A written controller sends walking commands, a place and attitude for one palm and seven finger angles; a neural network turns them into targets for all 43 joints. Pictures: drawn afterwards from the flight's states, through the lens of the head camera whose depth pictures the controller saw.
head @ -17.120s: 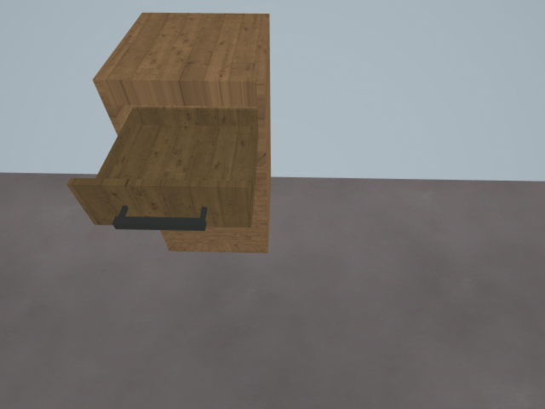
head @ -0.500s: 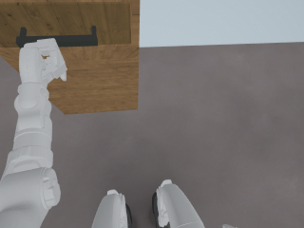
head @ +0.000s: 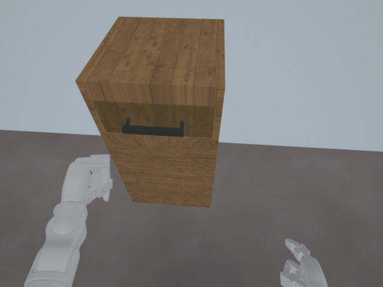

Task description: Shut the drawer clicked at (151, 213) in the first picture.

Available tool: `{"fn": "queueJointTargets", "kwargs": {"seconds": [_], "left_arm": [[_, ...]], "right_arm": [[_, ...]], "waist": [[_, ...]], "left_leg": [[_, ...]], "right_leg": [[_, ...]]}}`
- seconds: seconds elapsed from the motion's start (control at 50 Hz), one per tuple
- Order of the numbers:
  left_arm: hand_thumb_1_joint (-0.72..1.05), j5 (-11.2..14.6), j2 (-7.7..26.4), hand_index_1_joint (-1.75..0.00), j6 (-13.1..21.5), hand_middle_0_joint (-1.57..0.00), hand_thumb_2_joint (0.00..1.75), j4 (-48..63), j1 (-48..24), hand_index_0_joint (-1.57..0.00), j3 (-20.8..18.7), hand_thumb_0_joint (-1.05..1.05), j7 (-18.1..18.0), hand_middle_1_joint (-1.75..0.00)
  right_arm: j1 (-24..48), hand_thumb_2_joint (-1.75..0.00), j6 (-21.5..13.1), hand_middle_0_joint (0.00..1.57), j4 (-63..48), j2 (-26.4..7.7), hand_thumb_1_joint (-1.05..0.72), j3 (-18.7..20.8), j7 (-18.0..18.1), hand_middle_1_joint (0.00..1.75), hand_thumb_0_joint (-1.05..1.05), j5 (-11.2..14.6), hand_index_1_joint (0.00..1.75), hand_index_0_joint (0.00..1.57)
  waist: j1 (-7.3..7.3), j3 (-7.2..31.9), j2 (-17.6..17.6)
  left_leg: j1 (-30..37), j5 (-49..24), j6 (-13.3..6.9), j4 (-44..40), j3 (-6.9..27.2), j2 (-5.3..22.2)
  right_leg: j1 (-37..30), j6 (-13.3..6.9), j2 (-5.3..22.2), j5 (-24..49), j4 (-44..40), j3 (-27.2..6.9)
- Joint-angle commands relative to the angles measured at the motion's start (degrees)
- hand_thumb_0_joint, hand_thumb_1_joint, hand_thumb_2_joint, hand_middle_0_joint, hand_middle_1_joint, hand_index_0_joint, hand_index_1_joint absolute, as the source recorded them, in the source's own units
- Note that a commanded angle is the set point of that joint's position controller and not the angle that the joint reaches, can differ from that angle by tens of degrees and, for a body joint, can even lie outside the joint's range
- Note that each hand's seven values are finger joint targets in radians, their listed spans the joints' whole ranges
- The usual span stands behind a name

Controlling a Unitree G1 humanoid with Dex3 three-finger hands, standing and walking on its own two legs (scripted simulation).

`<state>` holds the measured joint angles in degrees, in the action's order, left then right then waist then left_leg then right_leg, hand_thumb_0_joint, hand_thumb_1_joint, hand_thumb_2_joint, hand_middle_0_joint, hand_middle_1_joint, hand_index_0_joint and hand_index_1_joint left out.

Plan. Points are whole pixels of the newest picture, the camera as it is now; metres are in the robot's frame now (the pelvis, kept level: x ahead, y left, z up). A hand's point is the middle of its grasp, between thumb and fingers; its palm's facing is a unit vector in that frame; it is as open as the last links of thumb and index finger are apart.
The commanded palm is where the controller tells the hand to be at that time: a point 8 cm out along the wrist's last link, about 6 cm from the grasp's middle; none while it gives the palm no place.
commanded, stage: draw the hand back to the body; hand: left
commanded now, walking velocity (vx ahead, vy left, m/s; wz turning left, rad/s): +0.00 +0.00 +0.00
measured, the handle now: (154, 126) +0.60 +0.15 -0.08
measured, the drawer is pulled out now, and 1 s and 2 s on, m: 0.00 0.00 0.00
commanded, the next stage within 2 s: step back with the hand held close in 0.68 s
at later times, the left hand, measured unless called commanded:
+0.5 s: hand (13, 217) +0.19 +0.24 +0.18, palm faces +0.39 -0.83 -0.40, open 3.3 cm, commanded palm +0.13 +0.28 +0.20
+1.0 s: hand (8, 224) +0.18 +0.24 +0.19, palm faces +0.38 -0.80 -0.46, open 3.2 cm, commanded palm +0.11 +0.27 +0.20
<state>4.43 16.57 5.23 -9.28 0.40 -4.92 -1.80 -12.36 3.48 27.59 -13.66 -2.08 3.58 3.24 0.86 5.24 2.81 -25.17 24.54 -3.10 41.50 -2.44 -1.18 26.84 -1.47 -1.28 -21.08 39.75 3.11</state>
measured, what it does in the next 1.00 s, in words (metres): stands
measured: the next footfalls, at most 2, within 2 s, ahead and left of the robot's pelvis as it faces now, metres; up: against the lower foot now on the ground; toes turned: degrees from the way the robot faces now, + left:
none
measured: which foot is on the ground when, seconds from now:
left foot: down 0.00-1.00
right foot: down 0.00-1.00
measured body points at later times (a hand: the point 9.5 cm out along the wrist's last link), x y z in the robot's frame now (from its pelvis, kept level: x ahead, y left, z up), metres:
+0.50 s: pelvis +0.01 +0.00 +0.02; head -0.02 -0.02 +0.47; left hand +0.16 +0.28 +0.21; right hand +0.20 -0.21 -0.05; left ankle -0.04 +0.08 -0.72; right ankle -0.01 -0.10 -0.72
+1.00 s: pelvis -0.02 -0.01 +0.03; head -0.03 -0.03 +0.47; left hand +0.15 +0.28 +0.22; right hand +0.15 -0.24 -0.06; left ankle -0.04 +0.08 -0.72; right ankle -0.01 -0.10 -0.72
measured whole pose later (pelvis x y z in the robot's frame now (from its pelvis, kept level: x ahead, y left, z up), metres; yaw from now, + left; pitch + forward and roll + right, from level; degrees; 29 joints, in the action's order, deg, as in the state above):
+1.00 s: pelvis -0.02 -0.01 +0.03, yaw +0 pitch -1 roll -1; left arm 2.9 19.7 10.6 25.4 31.3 -20.5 -6.4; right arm -11.7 -3.1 33.9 -14.3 -0.3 2.9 0.1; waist 0.2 0.1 4.6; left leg -9.3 16.0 -2.6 26.3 -2.3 -0.9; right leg 10.3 -1.8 -2.1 -11.8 23.2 2.9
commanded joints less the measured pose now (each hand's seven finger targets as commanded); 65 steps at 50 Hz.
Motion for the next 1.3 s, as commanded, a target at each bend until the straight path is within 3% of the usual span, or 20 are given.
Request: {"fn": "queueJointTargets", "kwargs": {"seconds": [0.0,0.1,0.16,0.18,0.28,0.34,0.48,0.56,0.64,0.66,0.68,0.72,0.78,0.8,0.84,0.9,0.96,1.06,1.18,1.28], "left_arm": [[0.90,-0.1,9.3,-1.60,1.1,-1.40,0.90,18.3,-9.6,-1.40,-4.5,0.00,-3.7,-1.60],[0.90,-0.3,7.7,-1.60,-0.6,-1.40,0.90,24.5,-0.4,-1.40,-4.0,0.00,-4.0,-1.60],[0.90,-0.1,9.4,-1.60,-0.9,-1.40,0.90,27.8,4.8,-1.40,-6.6,0.00,-4.0,-1.60],[0.90,-0.1,9.7,-1.60,-0.6,-1.40,0.90,30.9,5.5,-1.40,-7.5,0.00,-4.0,-1.60],[0.90,0.0,12.2,-1.60,0.2,-1.40,0.90,41.2,13.1,-1.40,-12.3,0.00,-4.3,-1.60],[0.90,0.0,12.1,-1.60,0.5,-1.40,0.90,45.5,18.6,-1.40,-13.8,0.00,-4.5,-1.60],[0.90,0.5,13.4,-1.60,1.7,-1.40,0.90,49.6,28.1,-1.40,-18.8,0.00,-4.5,-1.60],[0.90,0.2,9.1,-1.60,1.6,-1.40,0.90,43.5,26.5,-1.40,-15.1,0.00,-4.3,-1.60],[0.90,-0.3,11.5,-1.60,2.9,-1.40,0.90,46.6,24.2,-1.40,-16.6,0.00,-5.1,-1.60],[0.90,-0.3,12.1,-1.60,2.9,-1.40,0.90,46.5,24.2,-1.40,-17.0,0.00,-5.2,-1.60],[0.90,-0.3,12.7,-1.60,3.2,-1.40,0.90,48.5,24.0,-1.40,-17.5,0.00,-5.4,-1.60],[0.90,-0.4,13.1,-1.60,3.5,-1.40,0.90,50.1,24.6,-1.40,-17.7,0.00,-5.8,-1.60],[0.90,-0.4,12.9,-1.60,3.4,-1.40,0.90,49.8,25.2,-1.40,-17.7,0.00,-6.0,-1.60],[0.90,-0.3,20.9,-1.60,6.6,-1.40,0.90,53.8,17.3,-1.40,-26.8,0.00,-6.3,-1.60],[0.90,-1.0,14.0,-1.60,7.0,-1.40,0.90,44.2,25.5,-1.40,-21.6,0.00,-5.6,-1.60],[0.90,-1.2,11.1,-1.60,8.1,-1.40,0.90,42.6,29.6,-1.40,-19.4,0.00,-5.2,-1.60],[0.90,-1.1,11.7,-1.60,8.9,-1.40,0.90,43.8,33.8,-1.40,-20.2,0.00,-5.3,-1.60],[0.90,-0.8,16.2,-1.60,9.9,-1.40,0.90,49.8,36.2,-1.40,-24.4,0.00,-6.3,-1.60],[0.90,-0.9,15.7,-1.60,10.2,-1.40,0.90,51.9,36.9,-1.40,-23.8,0.00,-6.7,-1.60],[0.90,-1.6,14.0,-1.60,9.9,-1.40,0.90,49.9,35.1,-1.40,-22.0,0.00,-6.7,-1.60]], "right_arm": [[4.8,-0.90,-3.3,0.20,-7.0,-6.0,-0.90,1.6,1.7,0.30,0.00,-0.3,0.30,0.20],[6.3,-0.90,-4.9,0.20,-5.7,-5.9,-0.90,0.9,1.4,0.30,0.00,-0.9,0.30,0.20],[7.3,-0.90,-5.8,0.20,-5.0,-6.0,-0.90,0.9,1.0,0.30,0.00,-1.4,0.30,0.20],[7.2,-0.90,-6.1,0.20,-5.1,-5.8,-0.90,0.9,0.9,0.30,0.00,-1.5,0.30,0.20],[7.8,-0.90,-7.9,0.20,-4.8,-5.1,-0.90,1.0,0.2,0.30,0.00,-2.2,0.30,0.20],[7.6,-0.90,-9.0,0.20,-4.4,-4.9,-0.90,1.4,-0.2,0.30,0.00,-2.4,0.30,0.20],[7.8,-0.90,-10.5,0.20,-3.9,-4.9,-0.90,2.1,-0.5,0.30,0.00,-2.2,0.30,0.20],[7.6,-0.90,-10.4,0.20,-2.8,-5.5,-0.90,2.5,-0.2,0.30,0.00,-2.2,0.30,0.20],[7.4,-0.90,-11.2,0.20,-2.9,-5.5,-0.90,2.6,0.5,0.30,0.00,-2.5,0.30,0.20],[7.6,-0.90,-11.4,0.20,-2.7,-5.5,-0.90,2.5,0.6,0.30,0.00,-2.5,0.30,0.20],[7.7,-0.90,-11.8,0.20,-3.0,-5.3,-0.90,2.4,0.7,0.30,0.00,-2.6,0.30,0.20],[7.9,-0.90,-12.6,0.20,-2.9,-4.9,-0.90,2.3,0.8,0.30,0.00,-2.7,0.30,0.20],[8.1,-0.90,-13.5,0.20,-2.3,-4.7,-0.90,2.1,0.7,0.30,0.00,-2.6,0.30,0.20],[6.8,-0.90,-12.2,0.20,-3.5,-6.5,-0.90,2.9,0.5,0.30,0.00,-2.6,0.30,0.20],[6.4,-0.90,-10.8,0.20,-1.7,-5.5,-0.90,3.3,0.2,0.30,0.00,-2.9,0.30,0.20],[6.4,-0.90,-9.6,0.20,-1.9,-6.2,-0.90,4.0,-0.2,0.30,0.00,-3.0,0.30,0.20],[7.2,-0.90,-8.5,0.20,-2.6,-6.3,-0.90,4.7,-0.3,0.30,0.00,-3.0,0.30,0.20],[7.6,-0.90,-7.2,0.20,-4.5,-6.3,-0.90,5.4,0.1,0.30,0.00,-2.5,0.30,0.20],[6.9,-0.90,-7.1,0.20,-4.9,-6.3,-0.90,5.6,0.9,0.30,0.00,-2.4,0.30,0.20],[6.8,-0.90,-7.5,0.20,-4.3,-6.7,-0.90,5.8,1.1,0.30,0.00,-2.6,0.30,0.20]], "waist": [[-0.44,10.0,-0.9],[-1.31,5.5,0.5],[-1.93,2.4,-2.7],[-2.03,4.2,-2.0],[-3.23,3.6,2.6],[-3.32,2.8,2.1],[-4.13,-2.4,0.9],[-2.84,-8.5,-2.6],[-3.40,-3.5,-1.0],[-3.66,-3.9,0.1],[-3.89,-1.2,0.5],[-4.13,0.2,1.8],[-4.07,-2.1,2.1],[-1.49,-7.9,-0.8],[-0.59,-9.8,-4.3],[-0.46,-6.9,-1.7],[-1.00,-1.5,0.4],[-1.56,5.3,-2.4],[-1.25,4.2,1.0],[-0.94,-0.7,1.5]], "left_leg": [[10.6,-23.4,1.3,-10.6,4.1,2.9],[16.3,-27.1,1.7,-14.7,4.6,3.4],[16.7,-26.6,1.5,-16.5,4.7,3.4],[17.9,-27.8,1.7,-17.2,4.7,3.5],[19.9,-33.2,2.4,-18.3,4.6,3.5],[20.6,-35.3,2.4,-18.1,4.3,3.6],[17.9,-27.0,2.3,-19.3,4.2,3.6],[15.8,-19.4,1.4,-19.9,4.2,3.5],[17.3,-17.5,0.8,-19.8,4.2,2.8],[17.0,-17.1,0.9,-19.8,4.3,2.8],[17.5,-17.8,0.8,-19.8,4.3,2.7],[18.1,-19.6,0.9,-19.3,4.0,2.6],[17.4,-20.6,1.2,-19.4,4.1,2.6],[12.1,-14.7,-0.1,-18.4,5.9,3.8],[14.0,-13.6,0.0,-16.1,6.0,3.4],[13.5,-16.5,0.1,-17.8,6.0,4.3],[12.5,-22.0,0.1,-19.7,6.2,5.1],[9.8,-26.6,0.5,-18.5,6.7,5.3],[7.4,-28.0,0.3,-18.8,7.9,6.1],[0.2,-16.2,-1.2,-22.7,9.8,8.0]], "right_leg": [[-13.9,-0.4,1.9,19.2,-8.3,-2.4],[-16.7,-0.5,1.8,20.3,-12.6,-1.8],[-18.6,-0.6,1.6,20.7,-14.7,-1.7],[-20.1,-0.5,1.7,21.3,-14.8,-1.7],[-23.2,-0.7,2.0,24.1,-16.2,-2.0],[-23.5,-0.5,2.0,25.7,-16.7,-1.9],[-22.5,-0.7,1.6,20.9,-18.1,-2.2],[-18.4,-0.5,1.6,15.0,-19.8,-2.3],[-20.2,-0.4,2.1,13.2,-19.5,-2.8],[-20.3,-0.6,2.1,12.7,-19.5,-3.0],[-21.9,-0.6,2.4,13.7,-19.1,-3.2],[-22.7,-0.7,2.5,15.8,-18.8,-3.4],[-22.4,-0.8,2.4,16.9,-18.9,-3.5],[-17.3,-0.9,6.0,17.2,-22.6,-11.5],[-12.9,-1.5,8.2,14.5,-25.2,-13.1],[-14.5,-1.0,7.7,16.3,-22.9,-10.1],[-19.1,-0.2,6.7,22.7,-18.7,-7.0],[-24.0,0.0,6.7,29.0,-14.9,-6.4],[-22.2,0.6,5.5,28.1,-12.1,-5.8],[-21.5,1.2,3.8,19.4,-10.4,-6.0]]}}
